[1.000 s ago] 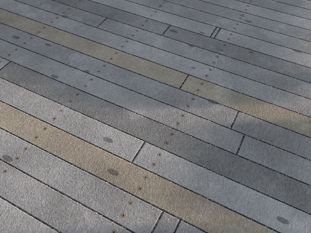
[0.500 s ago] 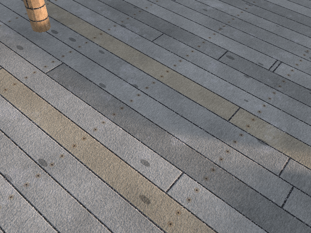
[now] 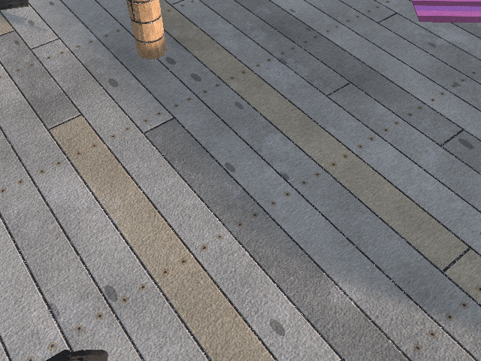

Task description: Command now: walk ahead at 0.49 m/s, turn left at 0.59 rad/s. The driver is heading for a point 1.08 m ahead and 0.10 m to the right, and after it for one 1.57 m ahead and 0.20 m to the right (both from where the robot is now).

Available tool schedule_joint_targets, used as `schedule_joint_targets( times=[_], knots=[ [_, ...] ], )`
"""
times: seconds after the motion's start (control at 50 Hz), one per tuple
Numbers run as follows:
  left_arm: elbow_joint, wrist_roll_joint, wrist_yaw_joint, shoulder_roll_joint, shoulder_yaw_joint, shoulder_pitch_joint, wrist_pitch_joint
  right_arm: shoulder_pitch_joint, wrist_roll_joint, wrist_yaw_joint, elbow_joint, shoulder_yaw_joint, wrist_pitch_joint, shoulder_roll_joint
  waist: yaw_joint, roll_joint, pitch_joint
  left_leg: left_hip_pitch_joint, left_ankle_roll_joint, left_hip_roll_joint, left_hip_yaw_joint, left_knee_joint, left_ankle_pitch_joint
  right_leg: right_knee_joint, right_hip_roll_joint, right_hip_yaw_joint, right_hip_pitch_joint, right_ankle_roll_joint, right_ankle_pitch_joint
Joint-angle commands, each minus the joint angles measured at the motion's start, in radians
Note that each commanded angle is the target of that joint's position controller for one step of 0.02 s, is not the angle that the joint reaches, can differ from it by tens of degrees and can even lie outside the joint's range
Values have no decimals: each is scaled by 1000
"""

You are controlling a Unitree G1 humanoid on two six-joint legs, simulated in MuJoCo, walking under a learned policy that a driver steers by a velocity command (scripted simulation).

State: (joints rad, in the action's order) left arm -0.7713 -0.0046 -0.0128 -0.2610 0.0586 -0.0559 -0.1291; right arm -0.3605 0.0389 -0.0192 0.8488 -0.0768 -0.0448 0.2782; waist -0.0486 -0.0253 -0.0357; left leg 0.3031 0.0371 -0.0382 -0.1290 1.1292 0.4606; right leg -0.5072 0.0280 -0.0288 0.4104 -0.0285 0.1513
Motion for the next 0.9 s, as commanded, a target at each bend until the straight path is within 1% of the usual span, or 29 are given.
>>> schedule_joint_targets(
  times=[0.02, 0.04, 0.06, 0.1, 0.14, 0.2, 0.22, 0.28, 0.32, 0.34, 0.36, 0.38, 0.4, 0.42, 0.44, 0.46, 0.48, 0.5, 0.52, 0.54, 0.56, 0.62, 0.64, 0.66, 0.7, 0.76, 0.82, 0.86, 0.9],
  knots=[
    [11, -12, 4, -94, 26, -120, 9, 55, -14, 1, -106, -28, -13, 116, 78, 74, 84, 394, -2, 143, -8, 120, -107, 275, -330, 384, -380, -155, 86],
    [5, -17, 4, -98, 26, -104, 7, 45, -8, 7, -111, -29, -4, 99, 55, 110, 63, 348, -1, 170, -3, 93, -123, 305, -313, 324, -308, -155, 58],
    [-1, -11, 3, -93, 28, -98, 3, 45, -4, 11, -117, -25, 6, 76, 49, 121, 49, 335, -3, 179, 9, 67, -131, 335, -303, 273, -274, -160, 35],
    [-17, 0, 3, -110, 35, -109, -6, 76, -9, 12, -139, -18, 17, 51, 48, 98, 22, 353, -11, 184, 19, -7, -166, 376, -296, 194, -250, -174, -19],
    [-37, -1, 2, -141, 45, -145, -10, 111, -20, 14, -158, -10, 14, 36, 52, 69, 20, 381, -15, 181, 9, -104, -244, 394, -307, 154, -276, -197, -80],
    [-51, 10, 1, -150, 47, -155, -1, 185, -23, 31, -169, 2, -2, 28, 68, 58, 2, 345, -10, 158, 51, -314, -399, 396, -261, 32, -289, -169, -164],
    [-56, 12, 2, -167, 49, -165, 3, 222, -22, 36, -181, 8, -7, 20, 78, 68, 2, 323, -10, 153, 76, -366, -438, 401, -260, 23, -292, -167, -144],
    [-85, 29, 3, -187, 53, -231, 19, 327, -21, 52, -210, 15, -14, 32, 113, 71, -35, 298, -7, 135, 121, -482, -439, 384, -275, -7, -332, -156, -142],
    [-104, 39, 4, -206, 57, -262, 33, 363, -19, 56, -231, 13, -14, 51, 112, 89, -44, 293, 10, 123, 132, -529, -373, 352, -308, 4, -392, -142, -161],
    [-109, 43, 5, -218, 60, -262, 41, 356, -20, 58, -235, 9, -15, 63, 96, 96, -37, 269, 24, 112, 141, -549, -333, 323, -325, 6, -416, -135, -204],
    [-112, 45, 7, -227, 60, -251, 48, 319, -22, 58, -229, 0, -16, 82, 62, 107, -11, 191, 42, 88, 164, -576, -314, 265, -325, -5, -423, -122, -322],
    [-114, 47, 8, -221, 55, -236, 53, 214, -26, 56, -198, -19, -16, 111, -4, 100, 54, 27, 66, 52, 196, -623, -341, 127, -291, -51, -404, -96, -480],
    [-114, 36, 12, -185, 40, -251, 55, 49, -27, 47, -143, -50, -14, 168, -72, 78, 159, -223, 94, 36, 193, -611, -361, -80, -238, -100, -309, -59, -512],
    [-78, 8, 12, -112, 12, -274, 48, -108, -40, 30, -118, -75, -8, 264, -108, -89, 298, -556, 191, 269, -137, -616, -317, -453, -156, -137, -6, 4, -194],
    [-71, 13, 8, -56, -9, -325, 24, -106, -28, 33, -117, -72, -9, 295, -53, -261, 403, -688, 322, 437, -586, -798, -173, -727, -9, -11, 251, 33, 416],
    [-70, 47, 1, -150, 15, -270, 8, -62, -31, 38, -127, -45, -17, 207, -73, -143, 326, -628, 285, 427, -528, -828, -133, -821, -67, 101, 358, 16, 411],
    [-50, 65, -2, -161, 17, -207, 3, -10, -36, 39, -131, -32, -24, 162, -58, -115, 213, -511, 243, 392, -364, -829, -182, -812, -111, 93, 389, -5, 337],
    [-52, 50, 3, -148, 17, -186, 5, 53, -38, 41, -133, -23, -30, 135, -22, -43, 147, -388, 212, 351, -249, -844, -282, -746, -155, 85, 352, -5, 252],
    [-56, 35, 7, -143, 23, -183, 19, 106, -42, 43, -133, -14, -35, 97, 10, -48, 105, -288, 197, 321, -179, -891, -289, -690, -184, 93, 310, -4, 189],
    [-64, 37, 6, -132, 23, -207, 35, 134, -49, 43, -131, -13, -44, 90, 37, -80, 85, -207, 194, 313, -136, -931, -312, -672, -198, 108, 241, 1, 148],
    [-72, 39, 6, -114, 21, -225, 51, 146, -50, 44, -124, -14, -55, 83, 50, -72, 71, -169, 194, 305, -92, -963, -346, -656, -197, 116, 215, 8, 123],
    [-63, 36, 14, -91, 23, -197, 77, 133, -60, 32, -93, -20, -74, 89, 61, -22, 26, -172, 172, 279, 51, -1004, -454, -575, -172, 147, 282, 20, -1],
    [-50, 34, 13, -80, 19, -178, 76, 120, -61, 27, -82, -26, -76, 109, 57, -38, 14, -167, 181, 300, 71, -1014, -483, -521, -174, 164, 296, 29, -49],
    [-44, 29, 9, -83, 20, -159, 73, 116, -58, 23, -75, -24, -77, 99, 50, -25, -1, -179, 169, 284, 119, -1017, -520, -463, -163, 163, 305, 33, -106],
    [-29, 27, -2, -74, 16, -106, 66, 119, -55, 16, -68, -24, -76, 107, 37, -23, -14, -183, 139, 253, 199, -1025, -512, -330, -144, 119, 279, 28, -219],
    [17, 21, -21, -43, -1, 5, 63, 64, -46, 6, -41, -29, -70, 129, -14, -3, -51, -232, 123, 270, 256, -1034, -529, -192, -132, 54, 273, 12, -286],
    [66, 24, -41, -44, -5, 74, 63, 18, -35, 2, -14, -35, -47, 142, -36, -1, -71, -367, 115, 307, 286, -980, -605, -124, -119, 19, 329, -15, -214],
    [96, 27, -56, -55, -1, 89, 64, 20, -29, -2, -10, -39, -28, 156, -21, -18, -61, -430, 100, 324, 307, -907, -786, -100, -91, -22, 313, -41, -119],
    [105, 30, -62, -90, 17, 28, 69, 39, -27, -12, -20, -46, -10, 186, 30, -63, 11, -461, 77, 323, 331, -760, -1152, -114, -22, -86, 188, -80, -11]
  ],
)
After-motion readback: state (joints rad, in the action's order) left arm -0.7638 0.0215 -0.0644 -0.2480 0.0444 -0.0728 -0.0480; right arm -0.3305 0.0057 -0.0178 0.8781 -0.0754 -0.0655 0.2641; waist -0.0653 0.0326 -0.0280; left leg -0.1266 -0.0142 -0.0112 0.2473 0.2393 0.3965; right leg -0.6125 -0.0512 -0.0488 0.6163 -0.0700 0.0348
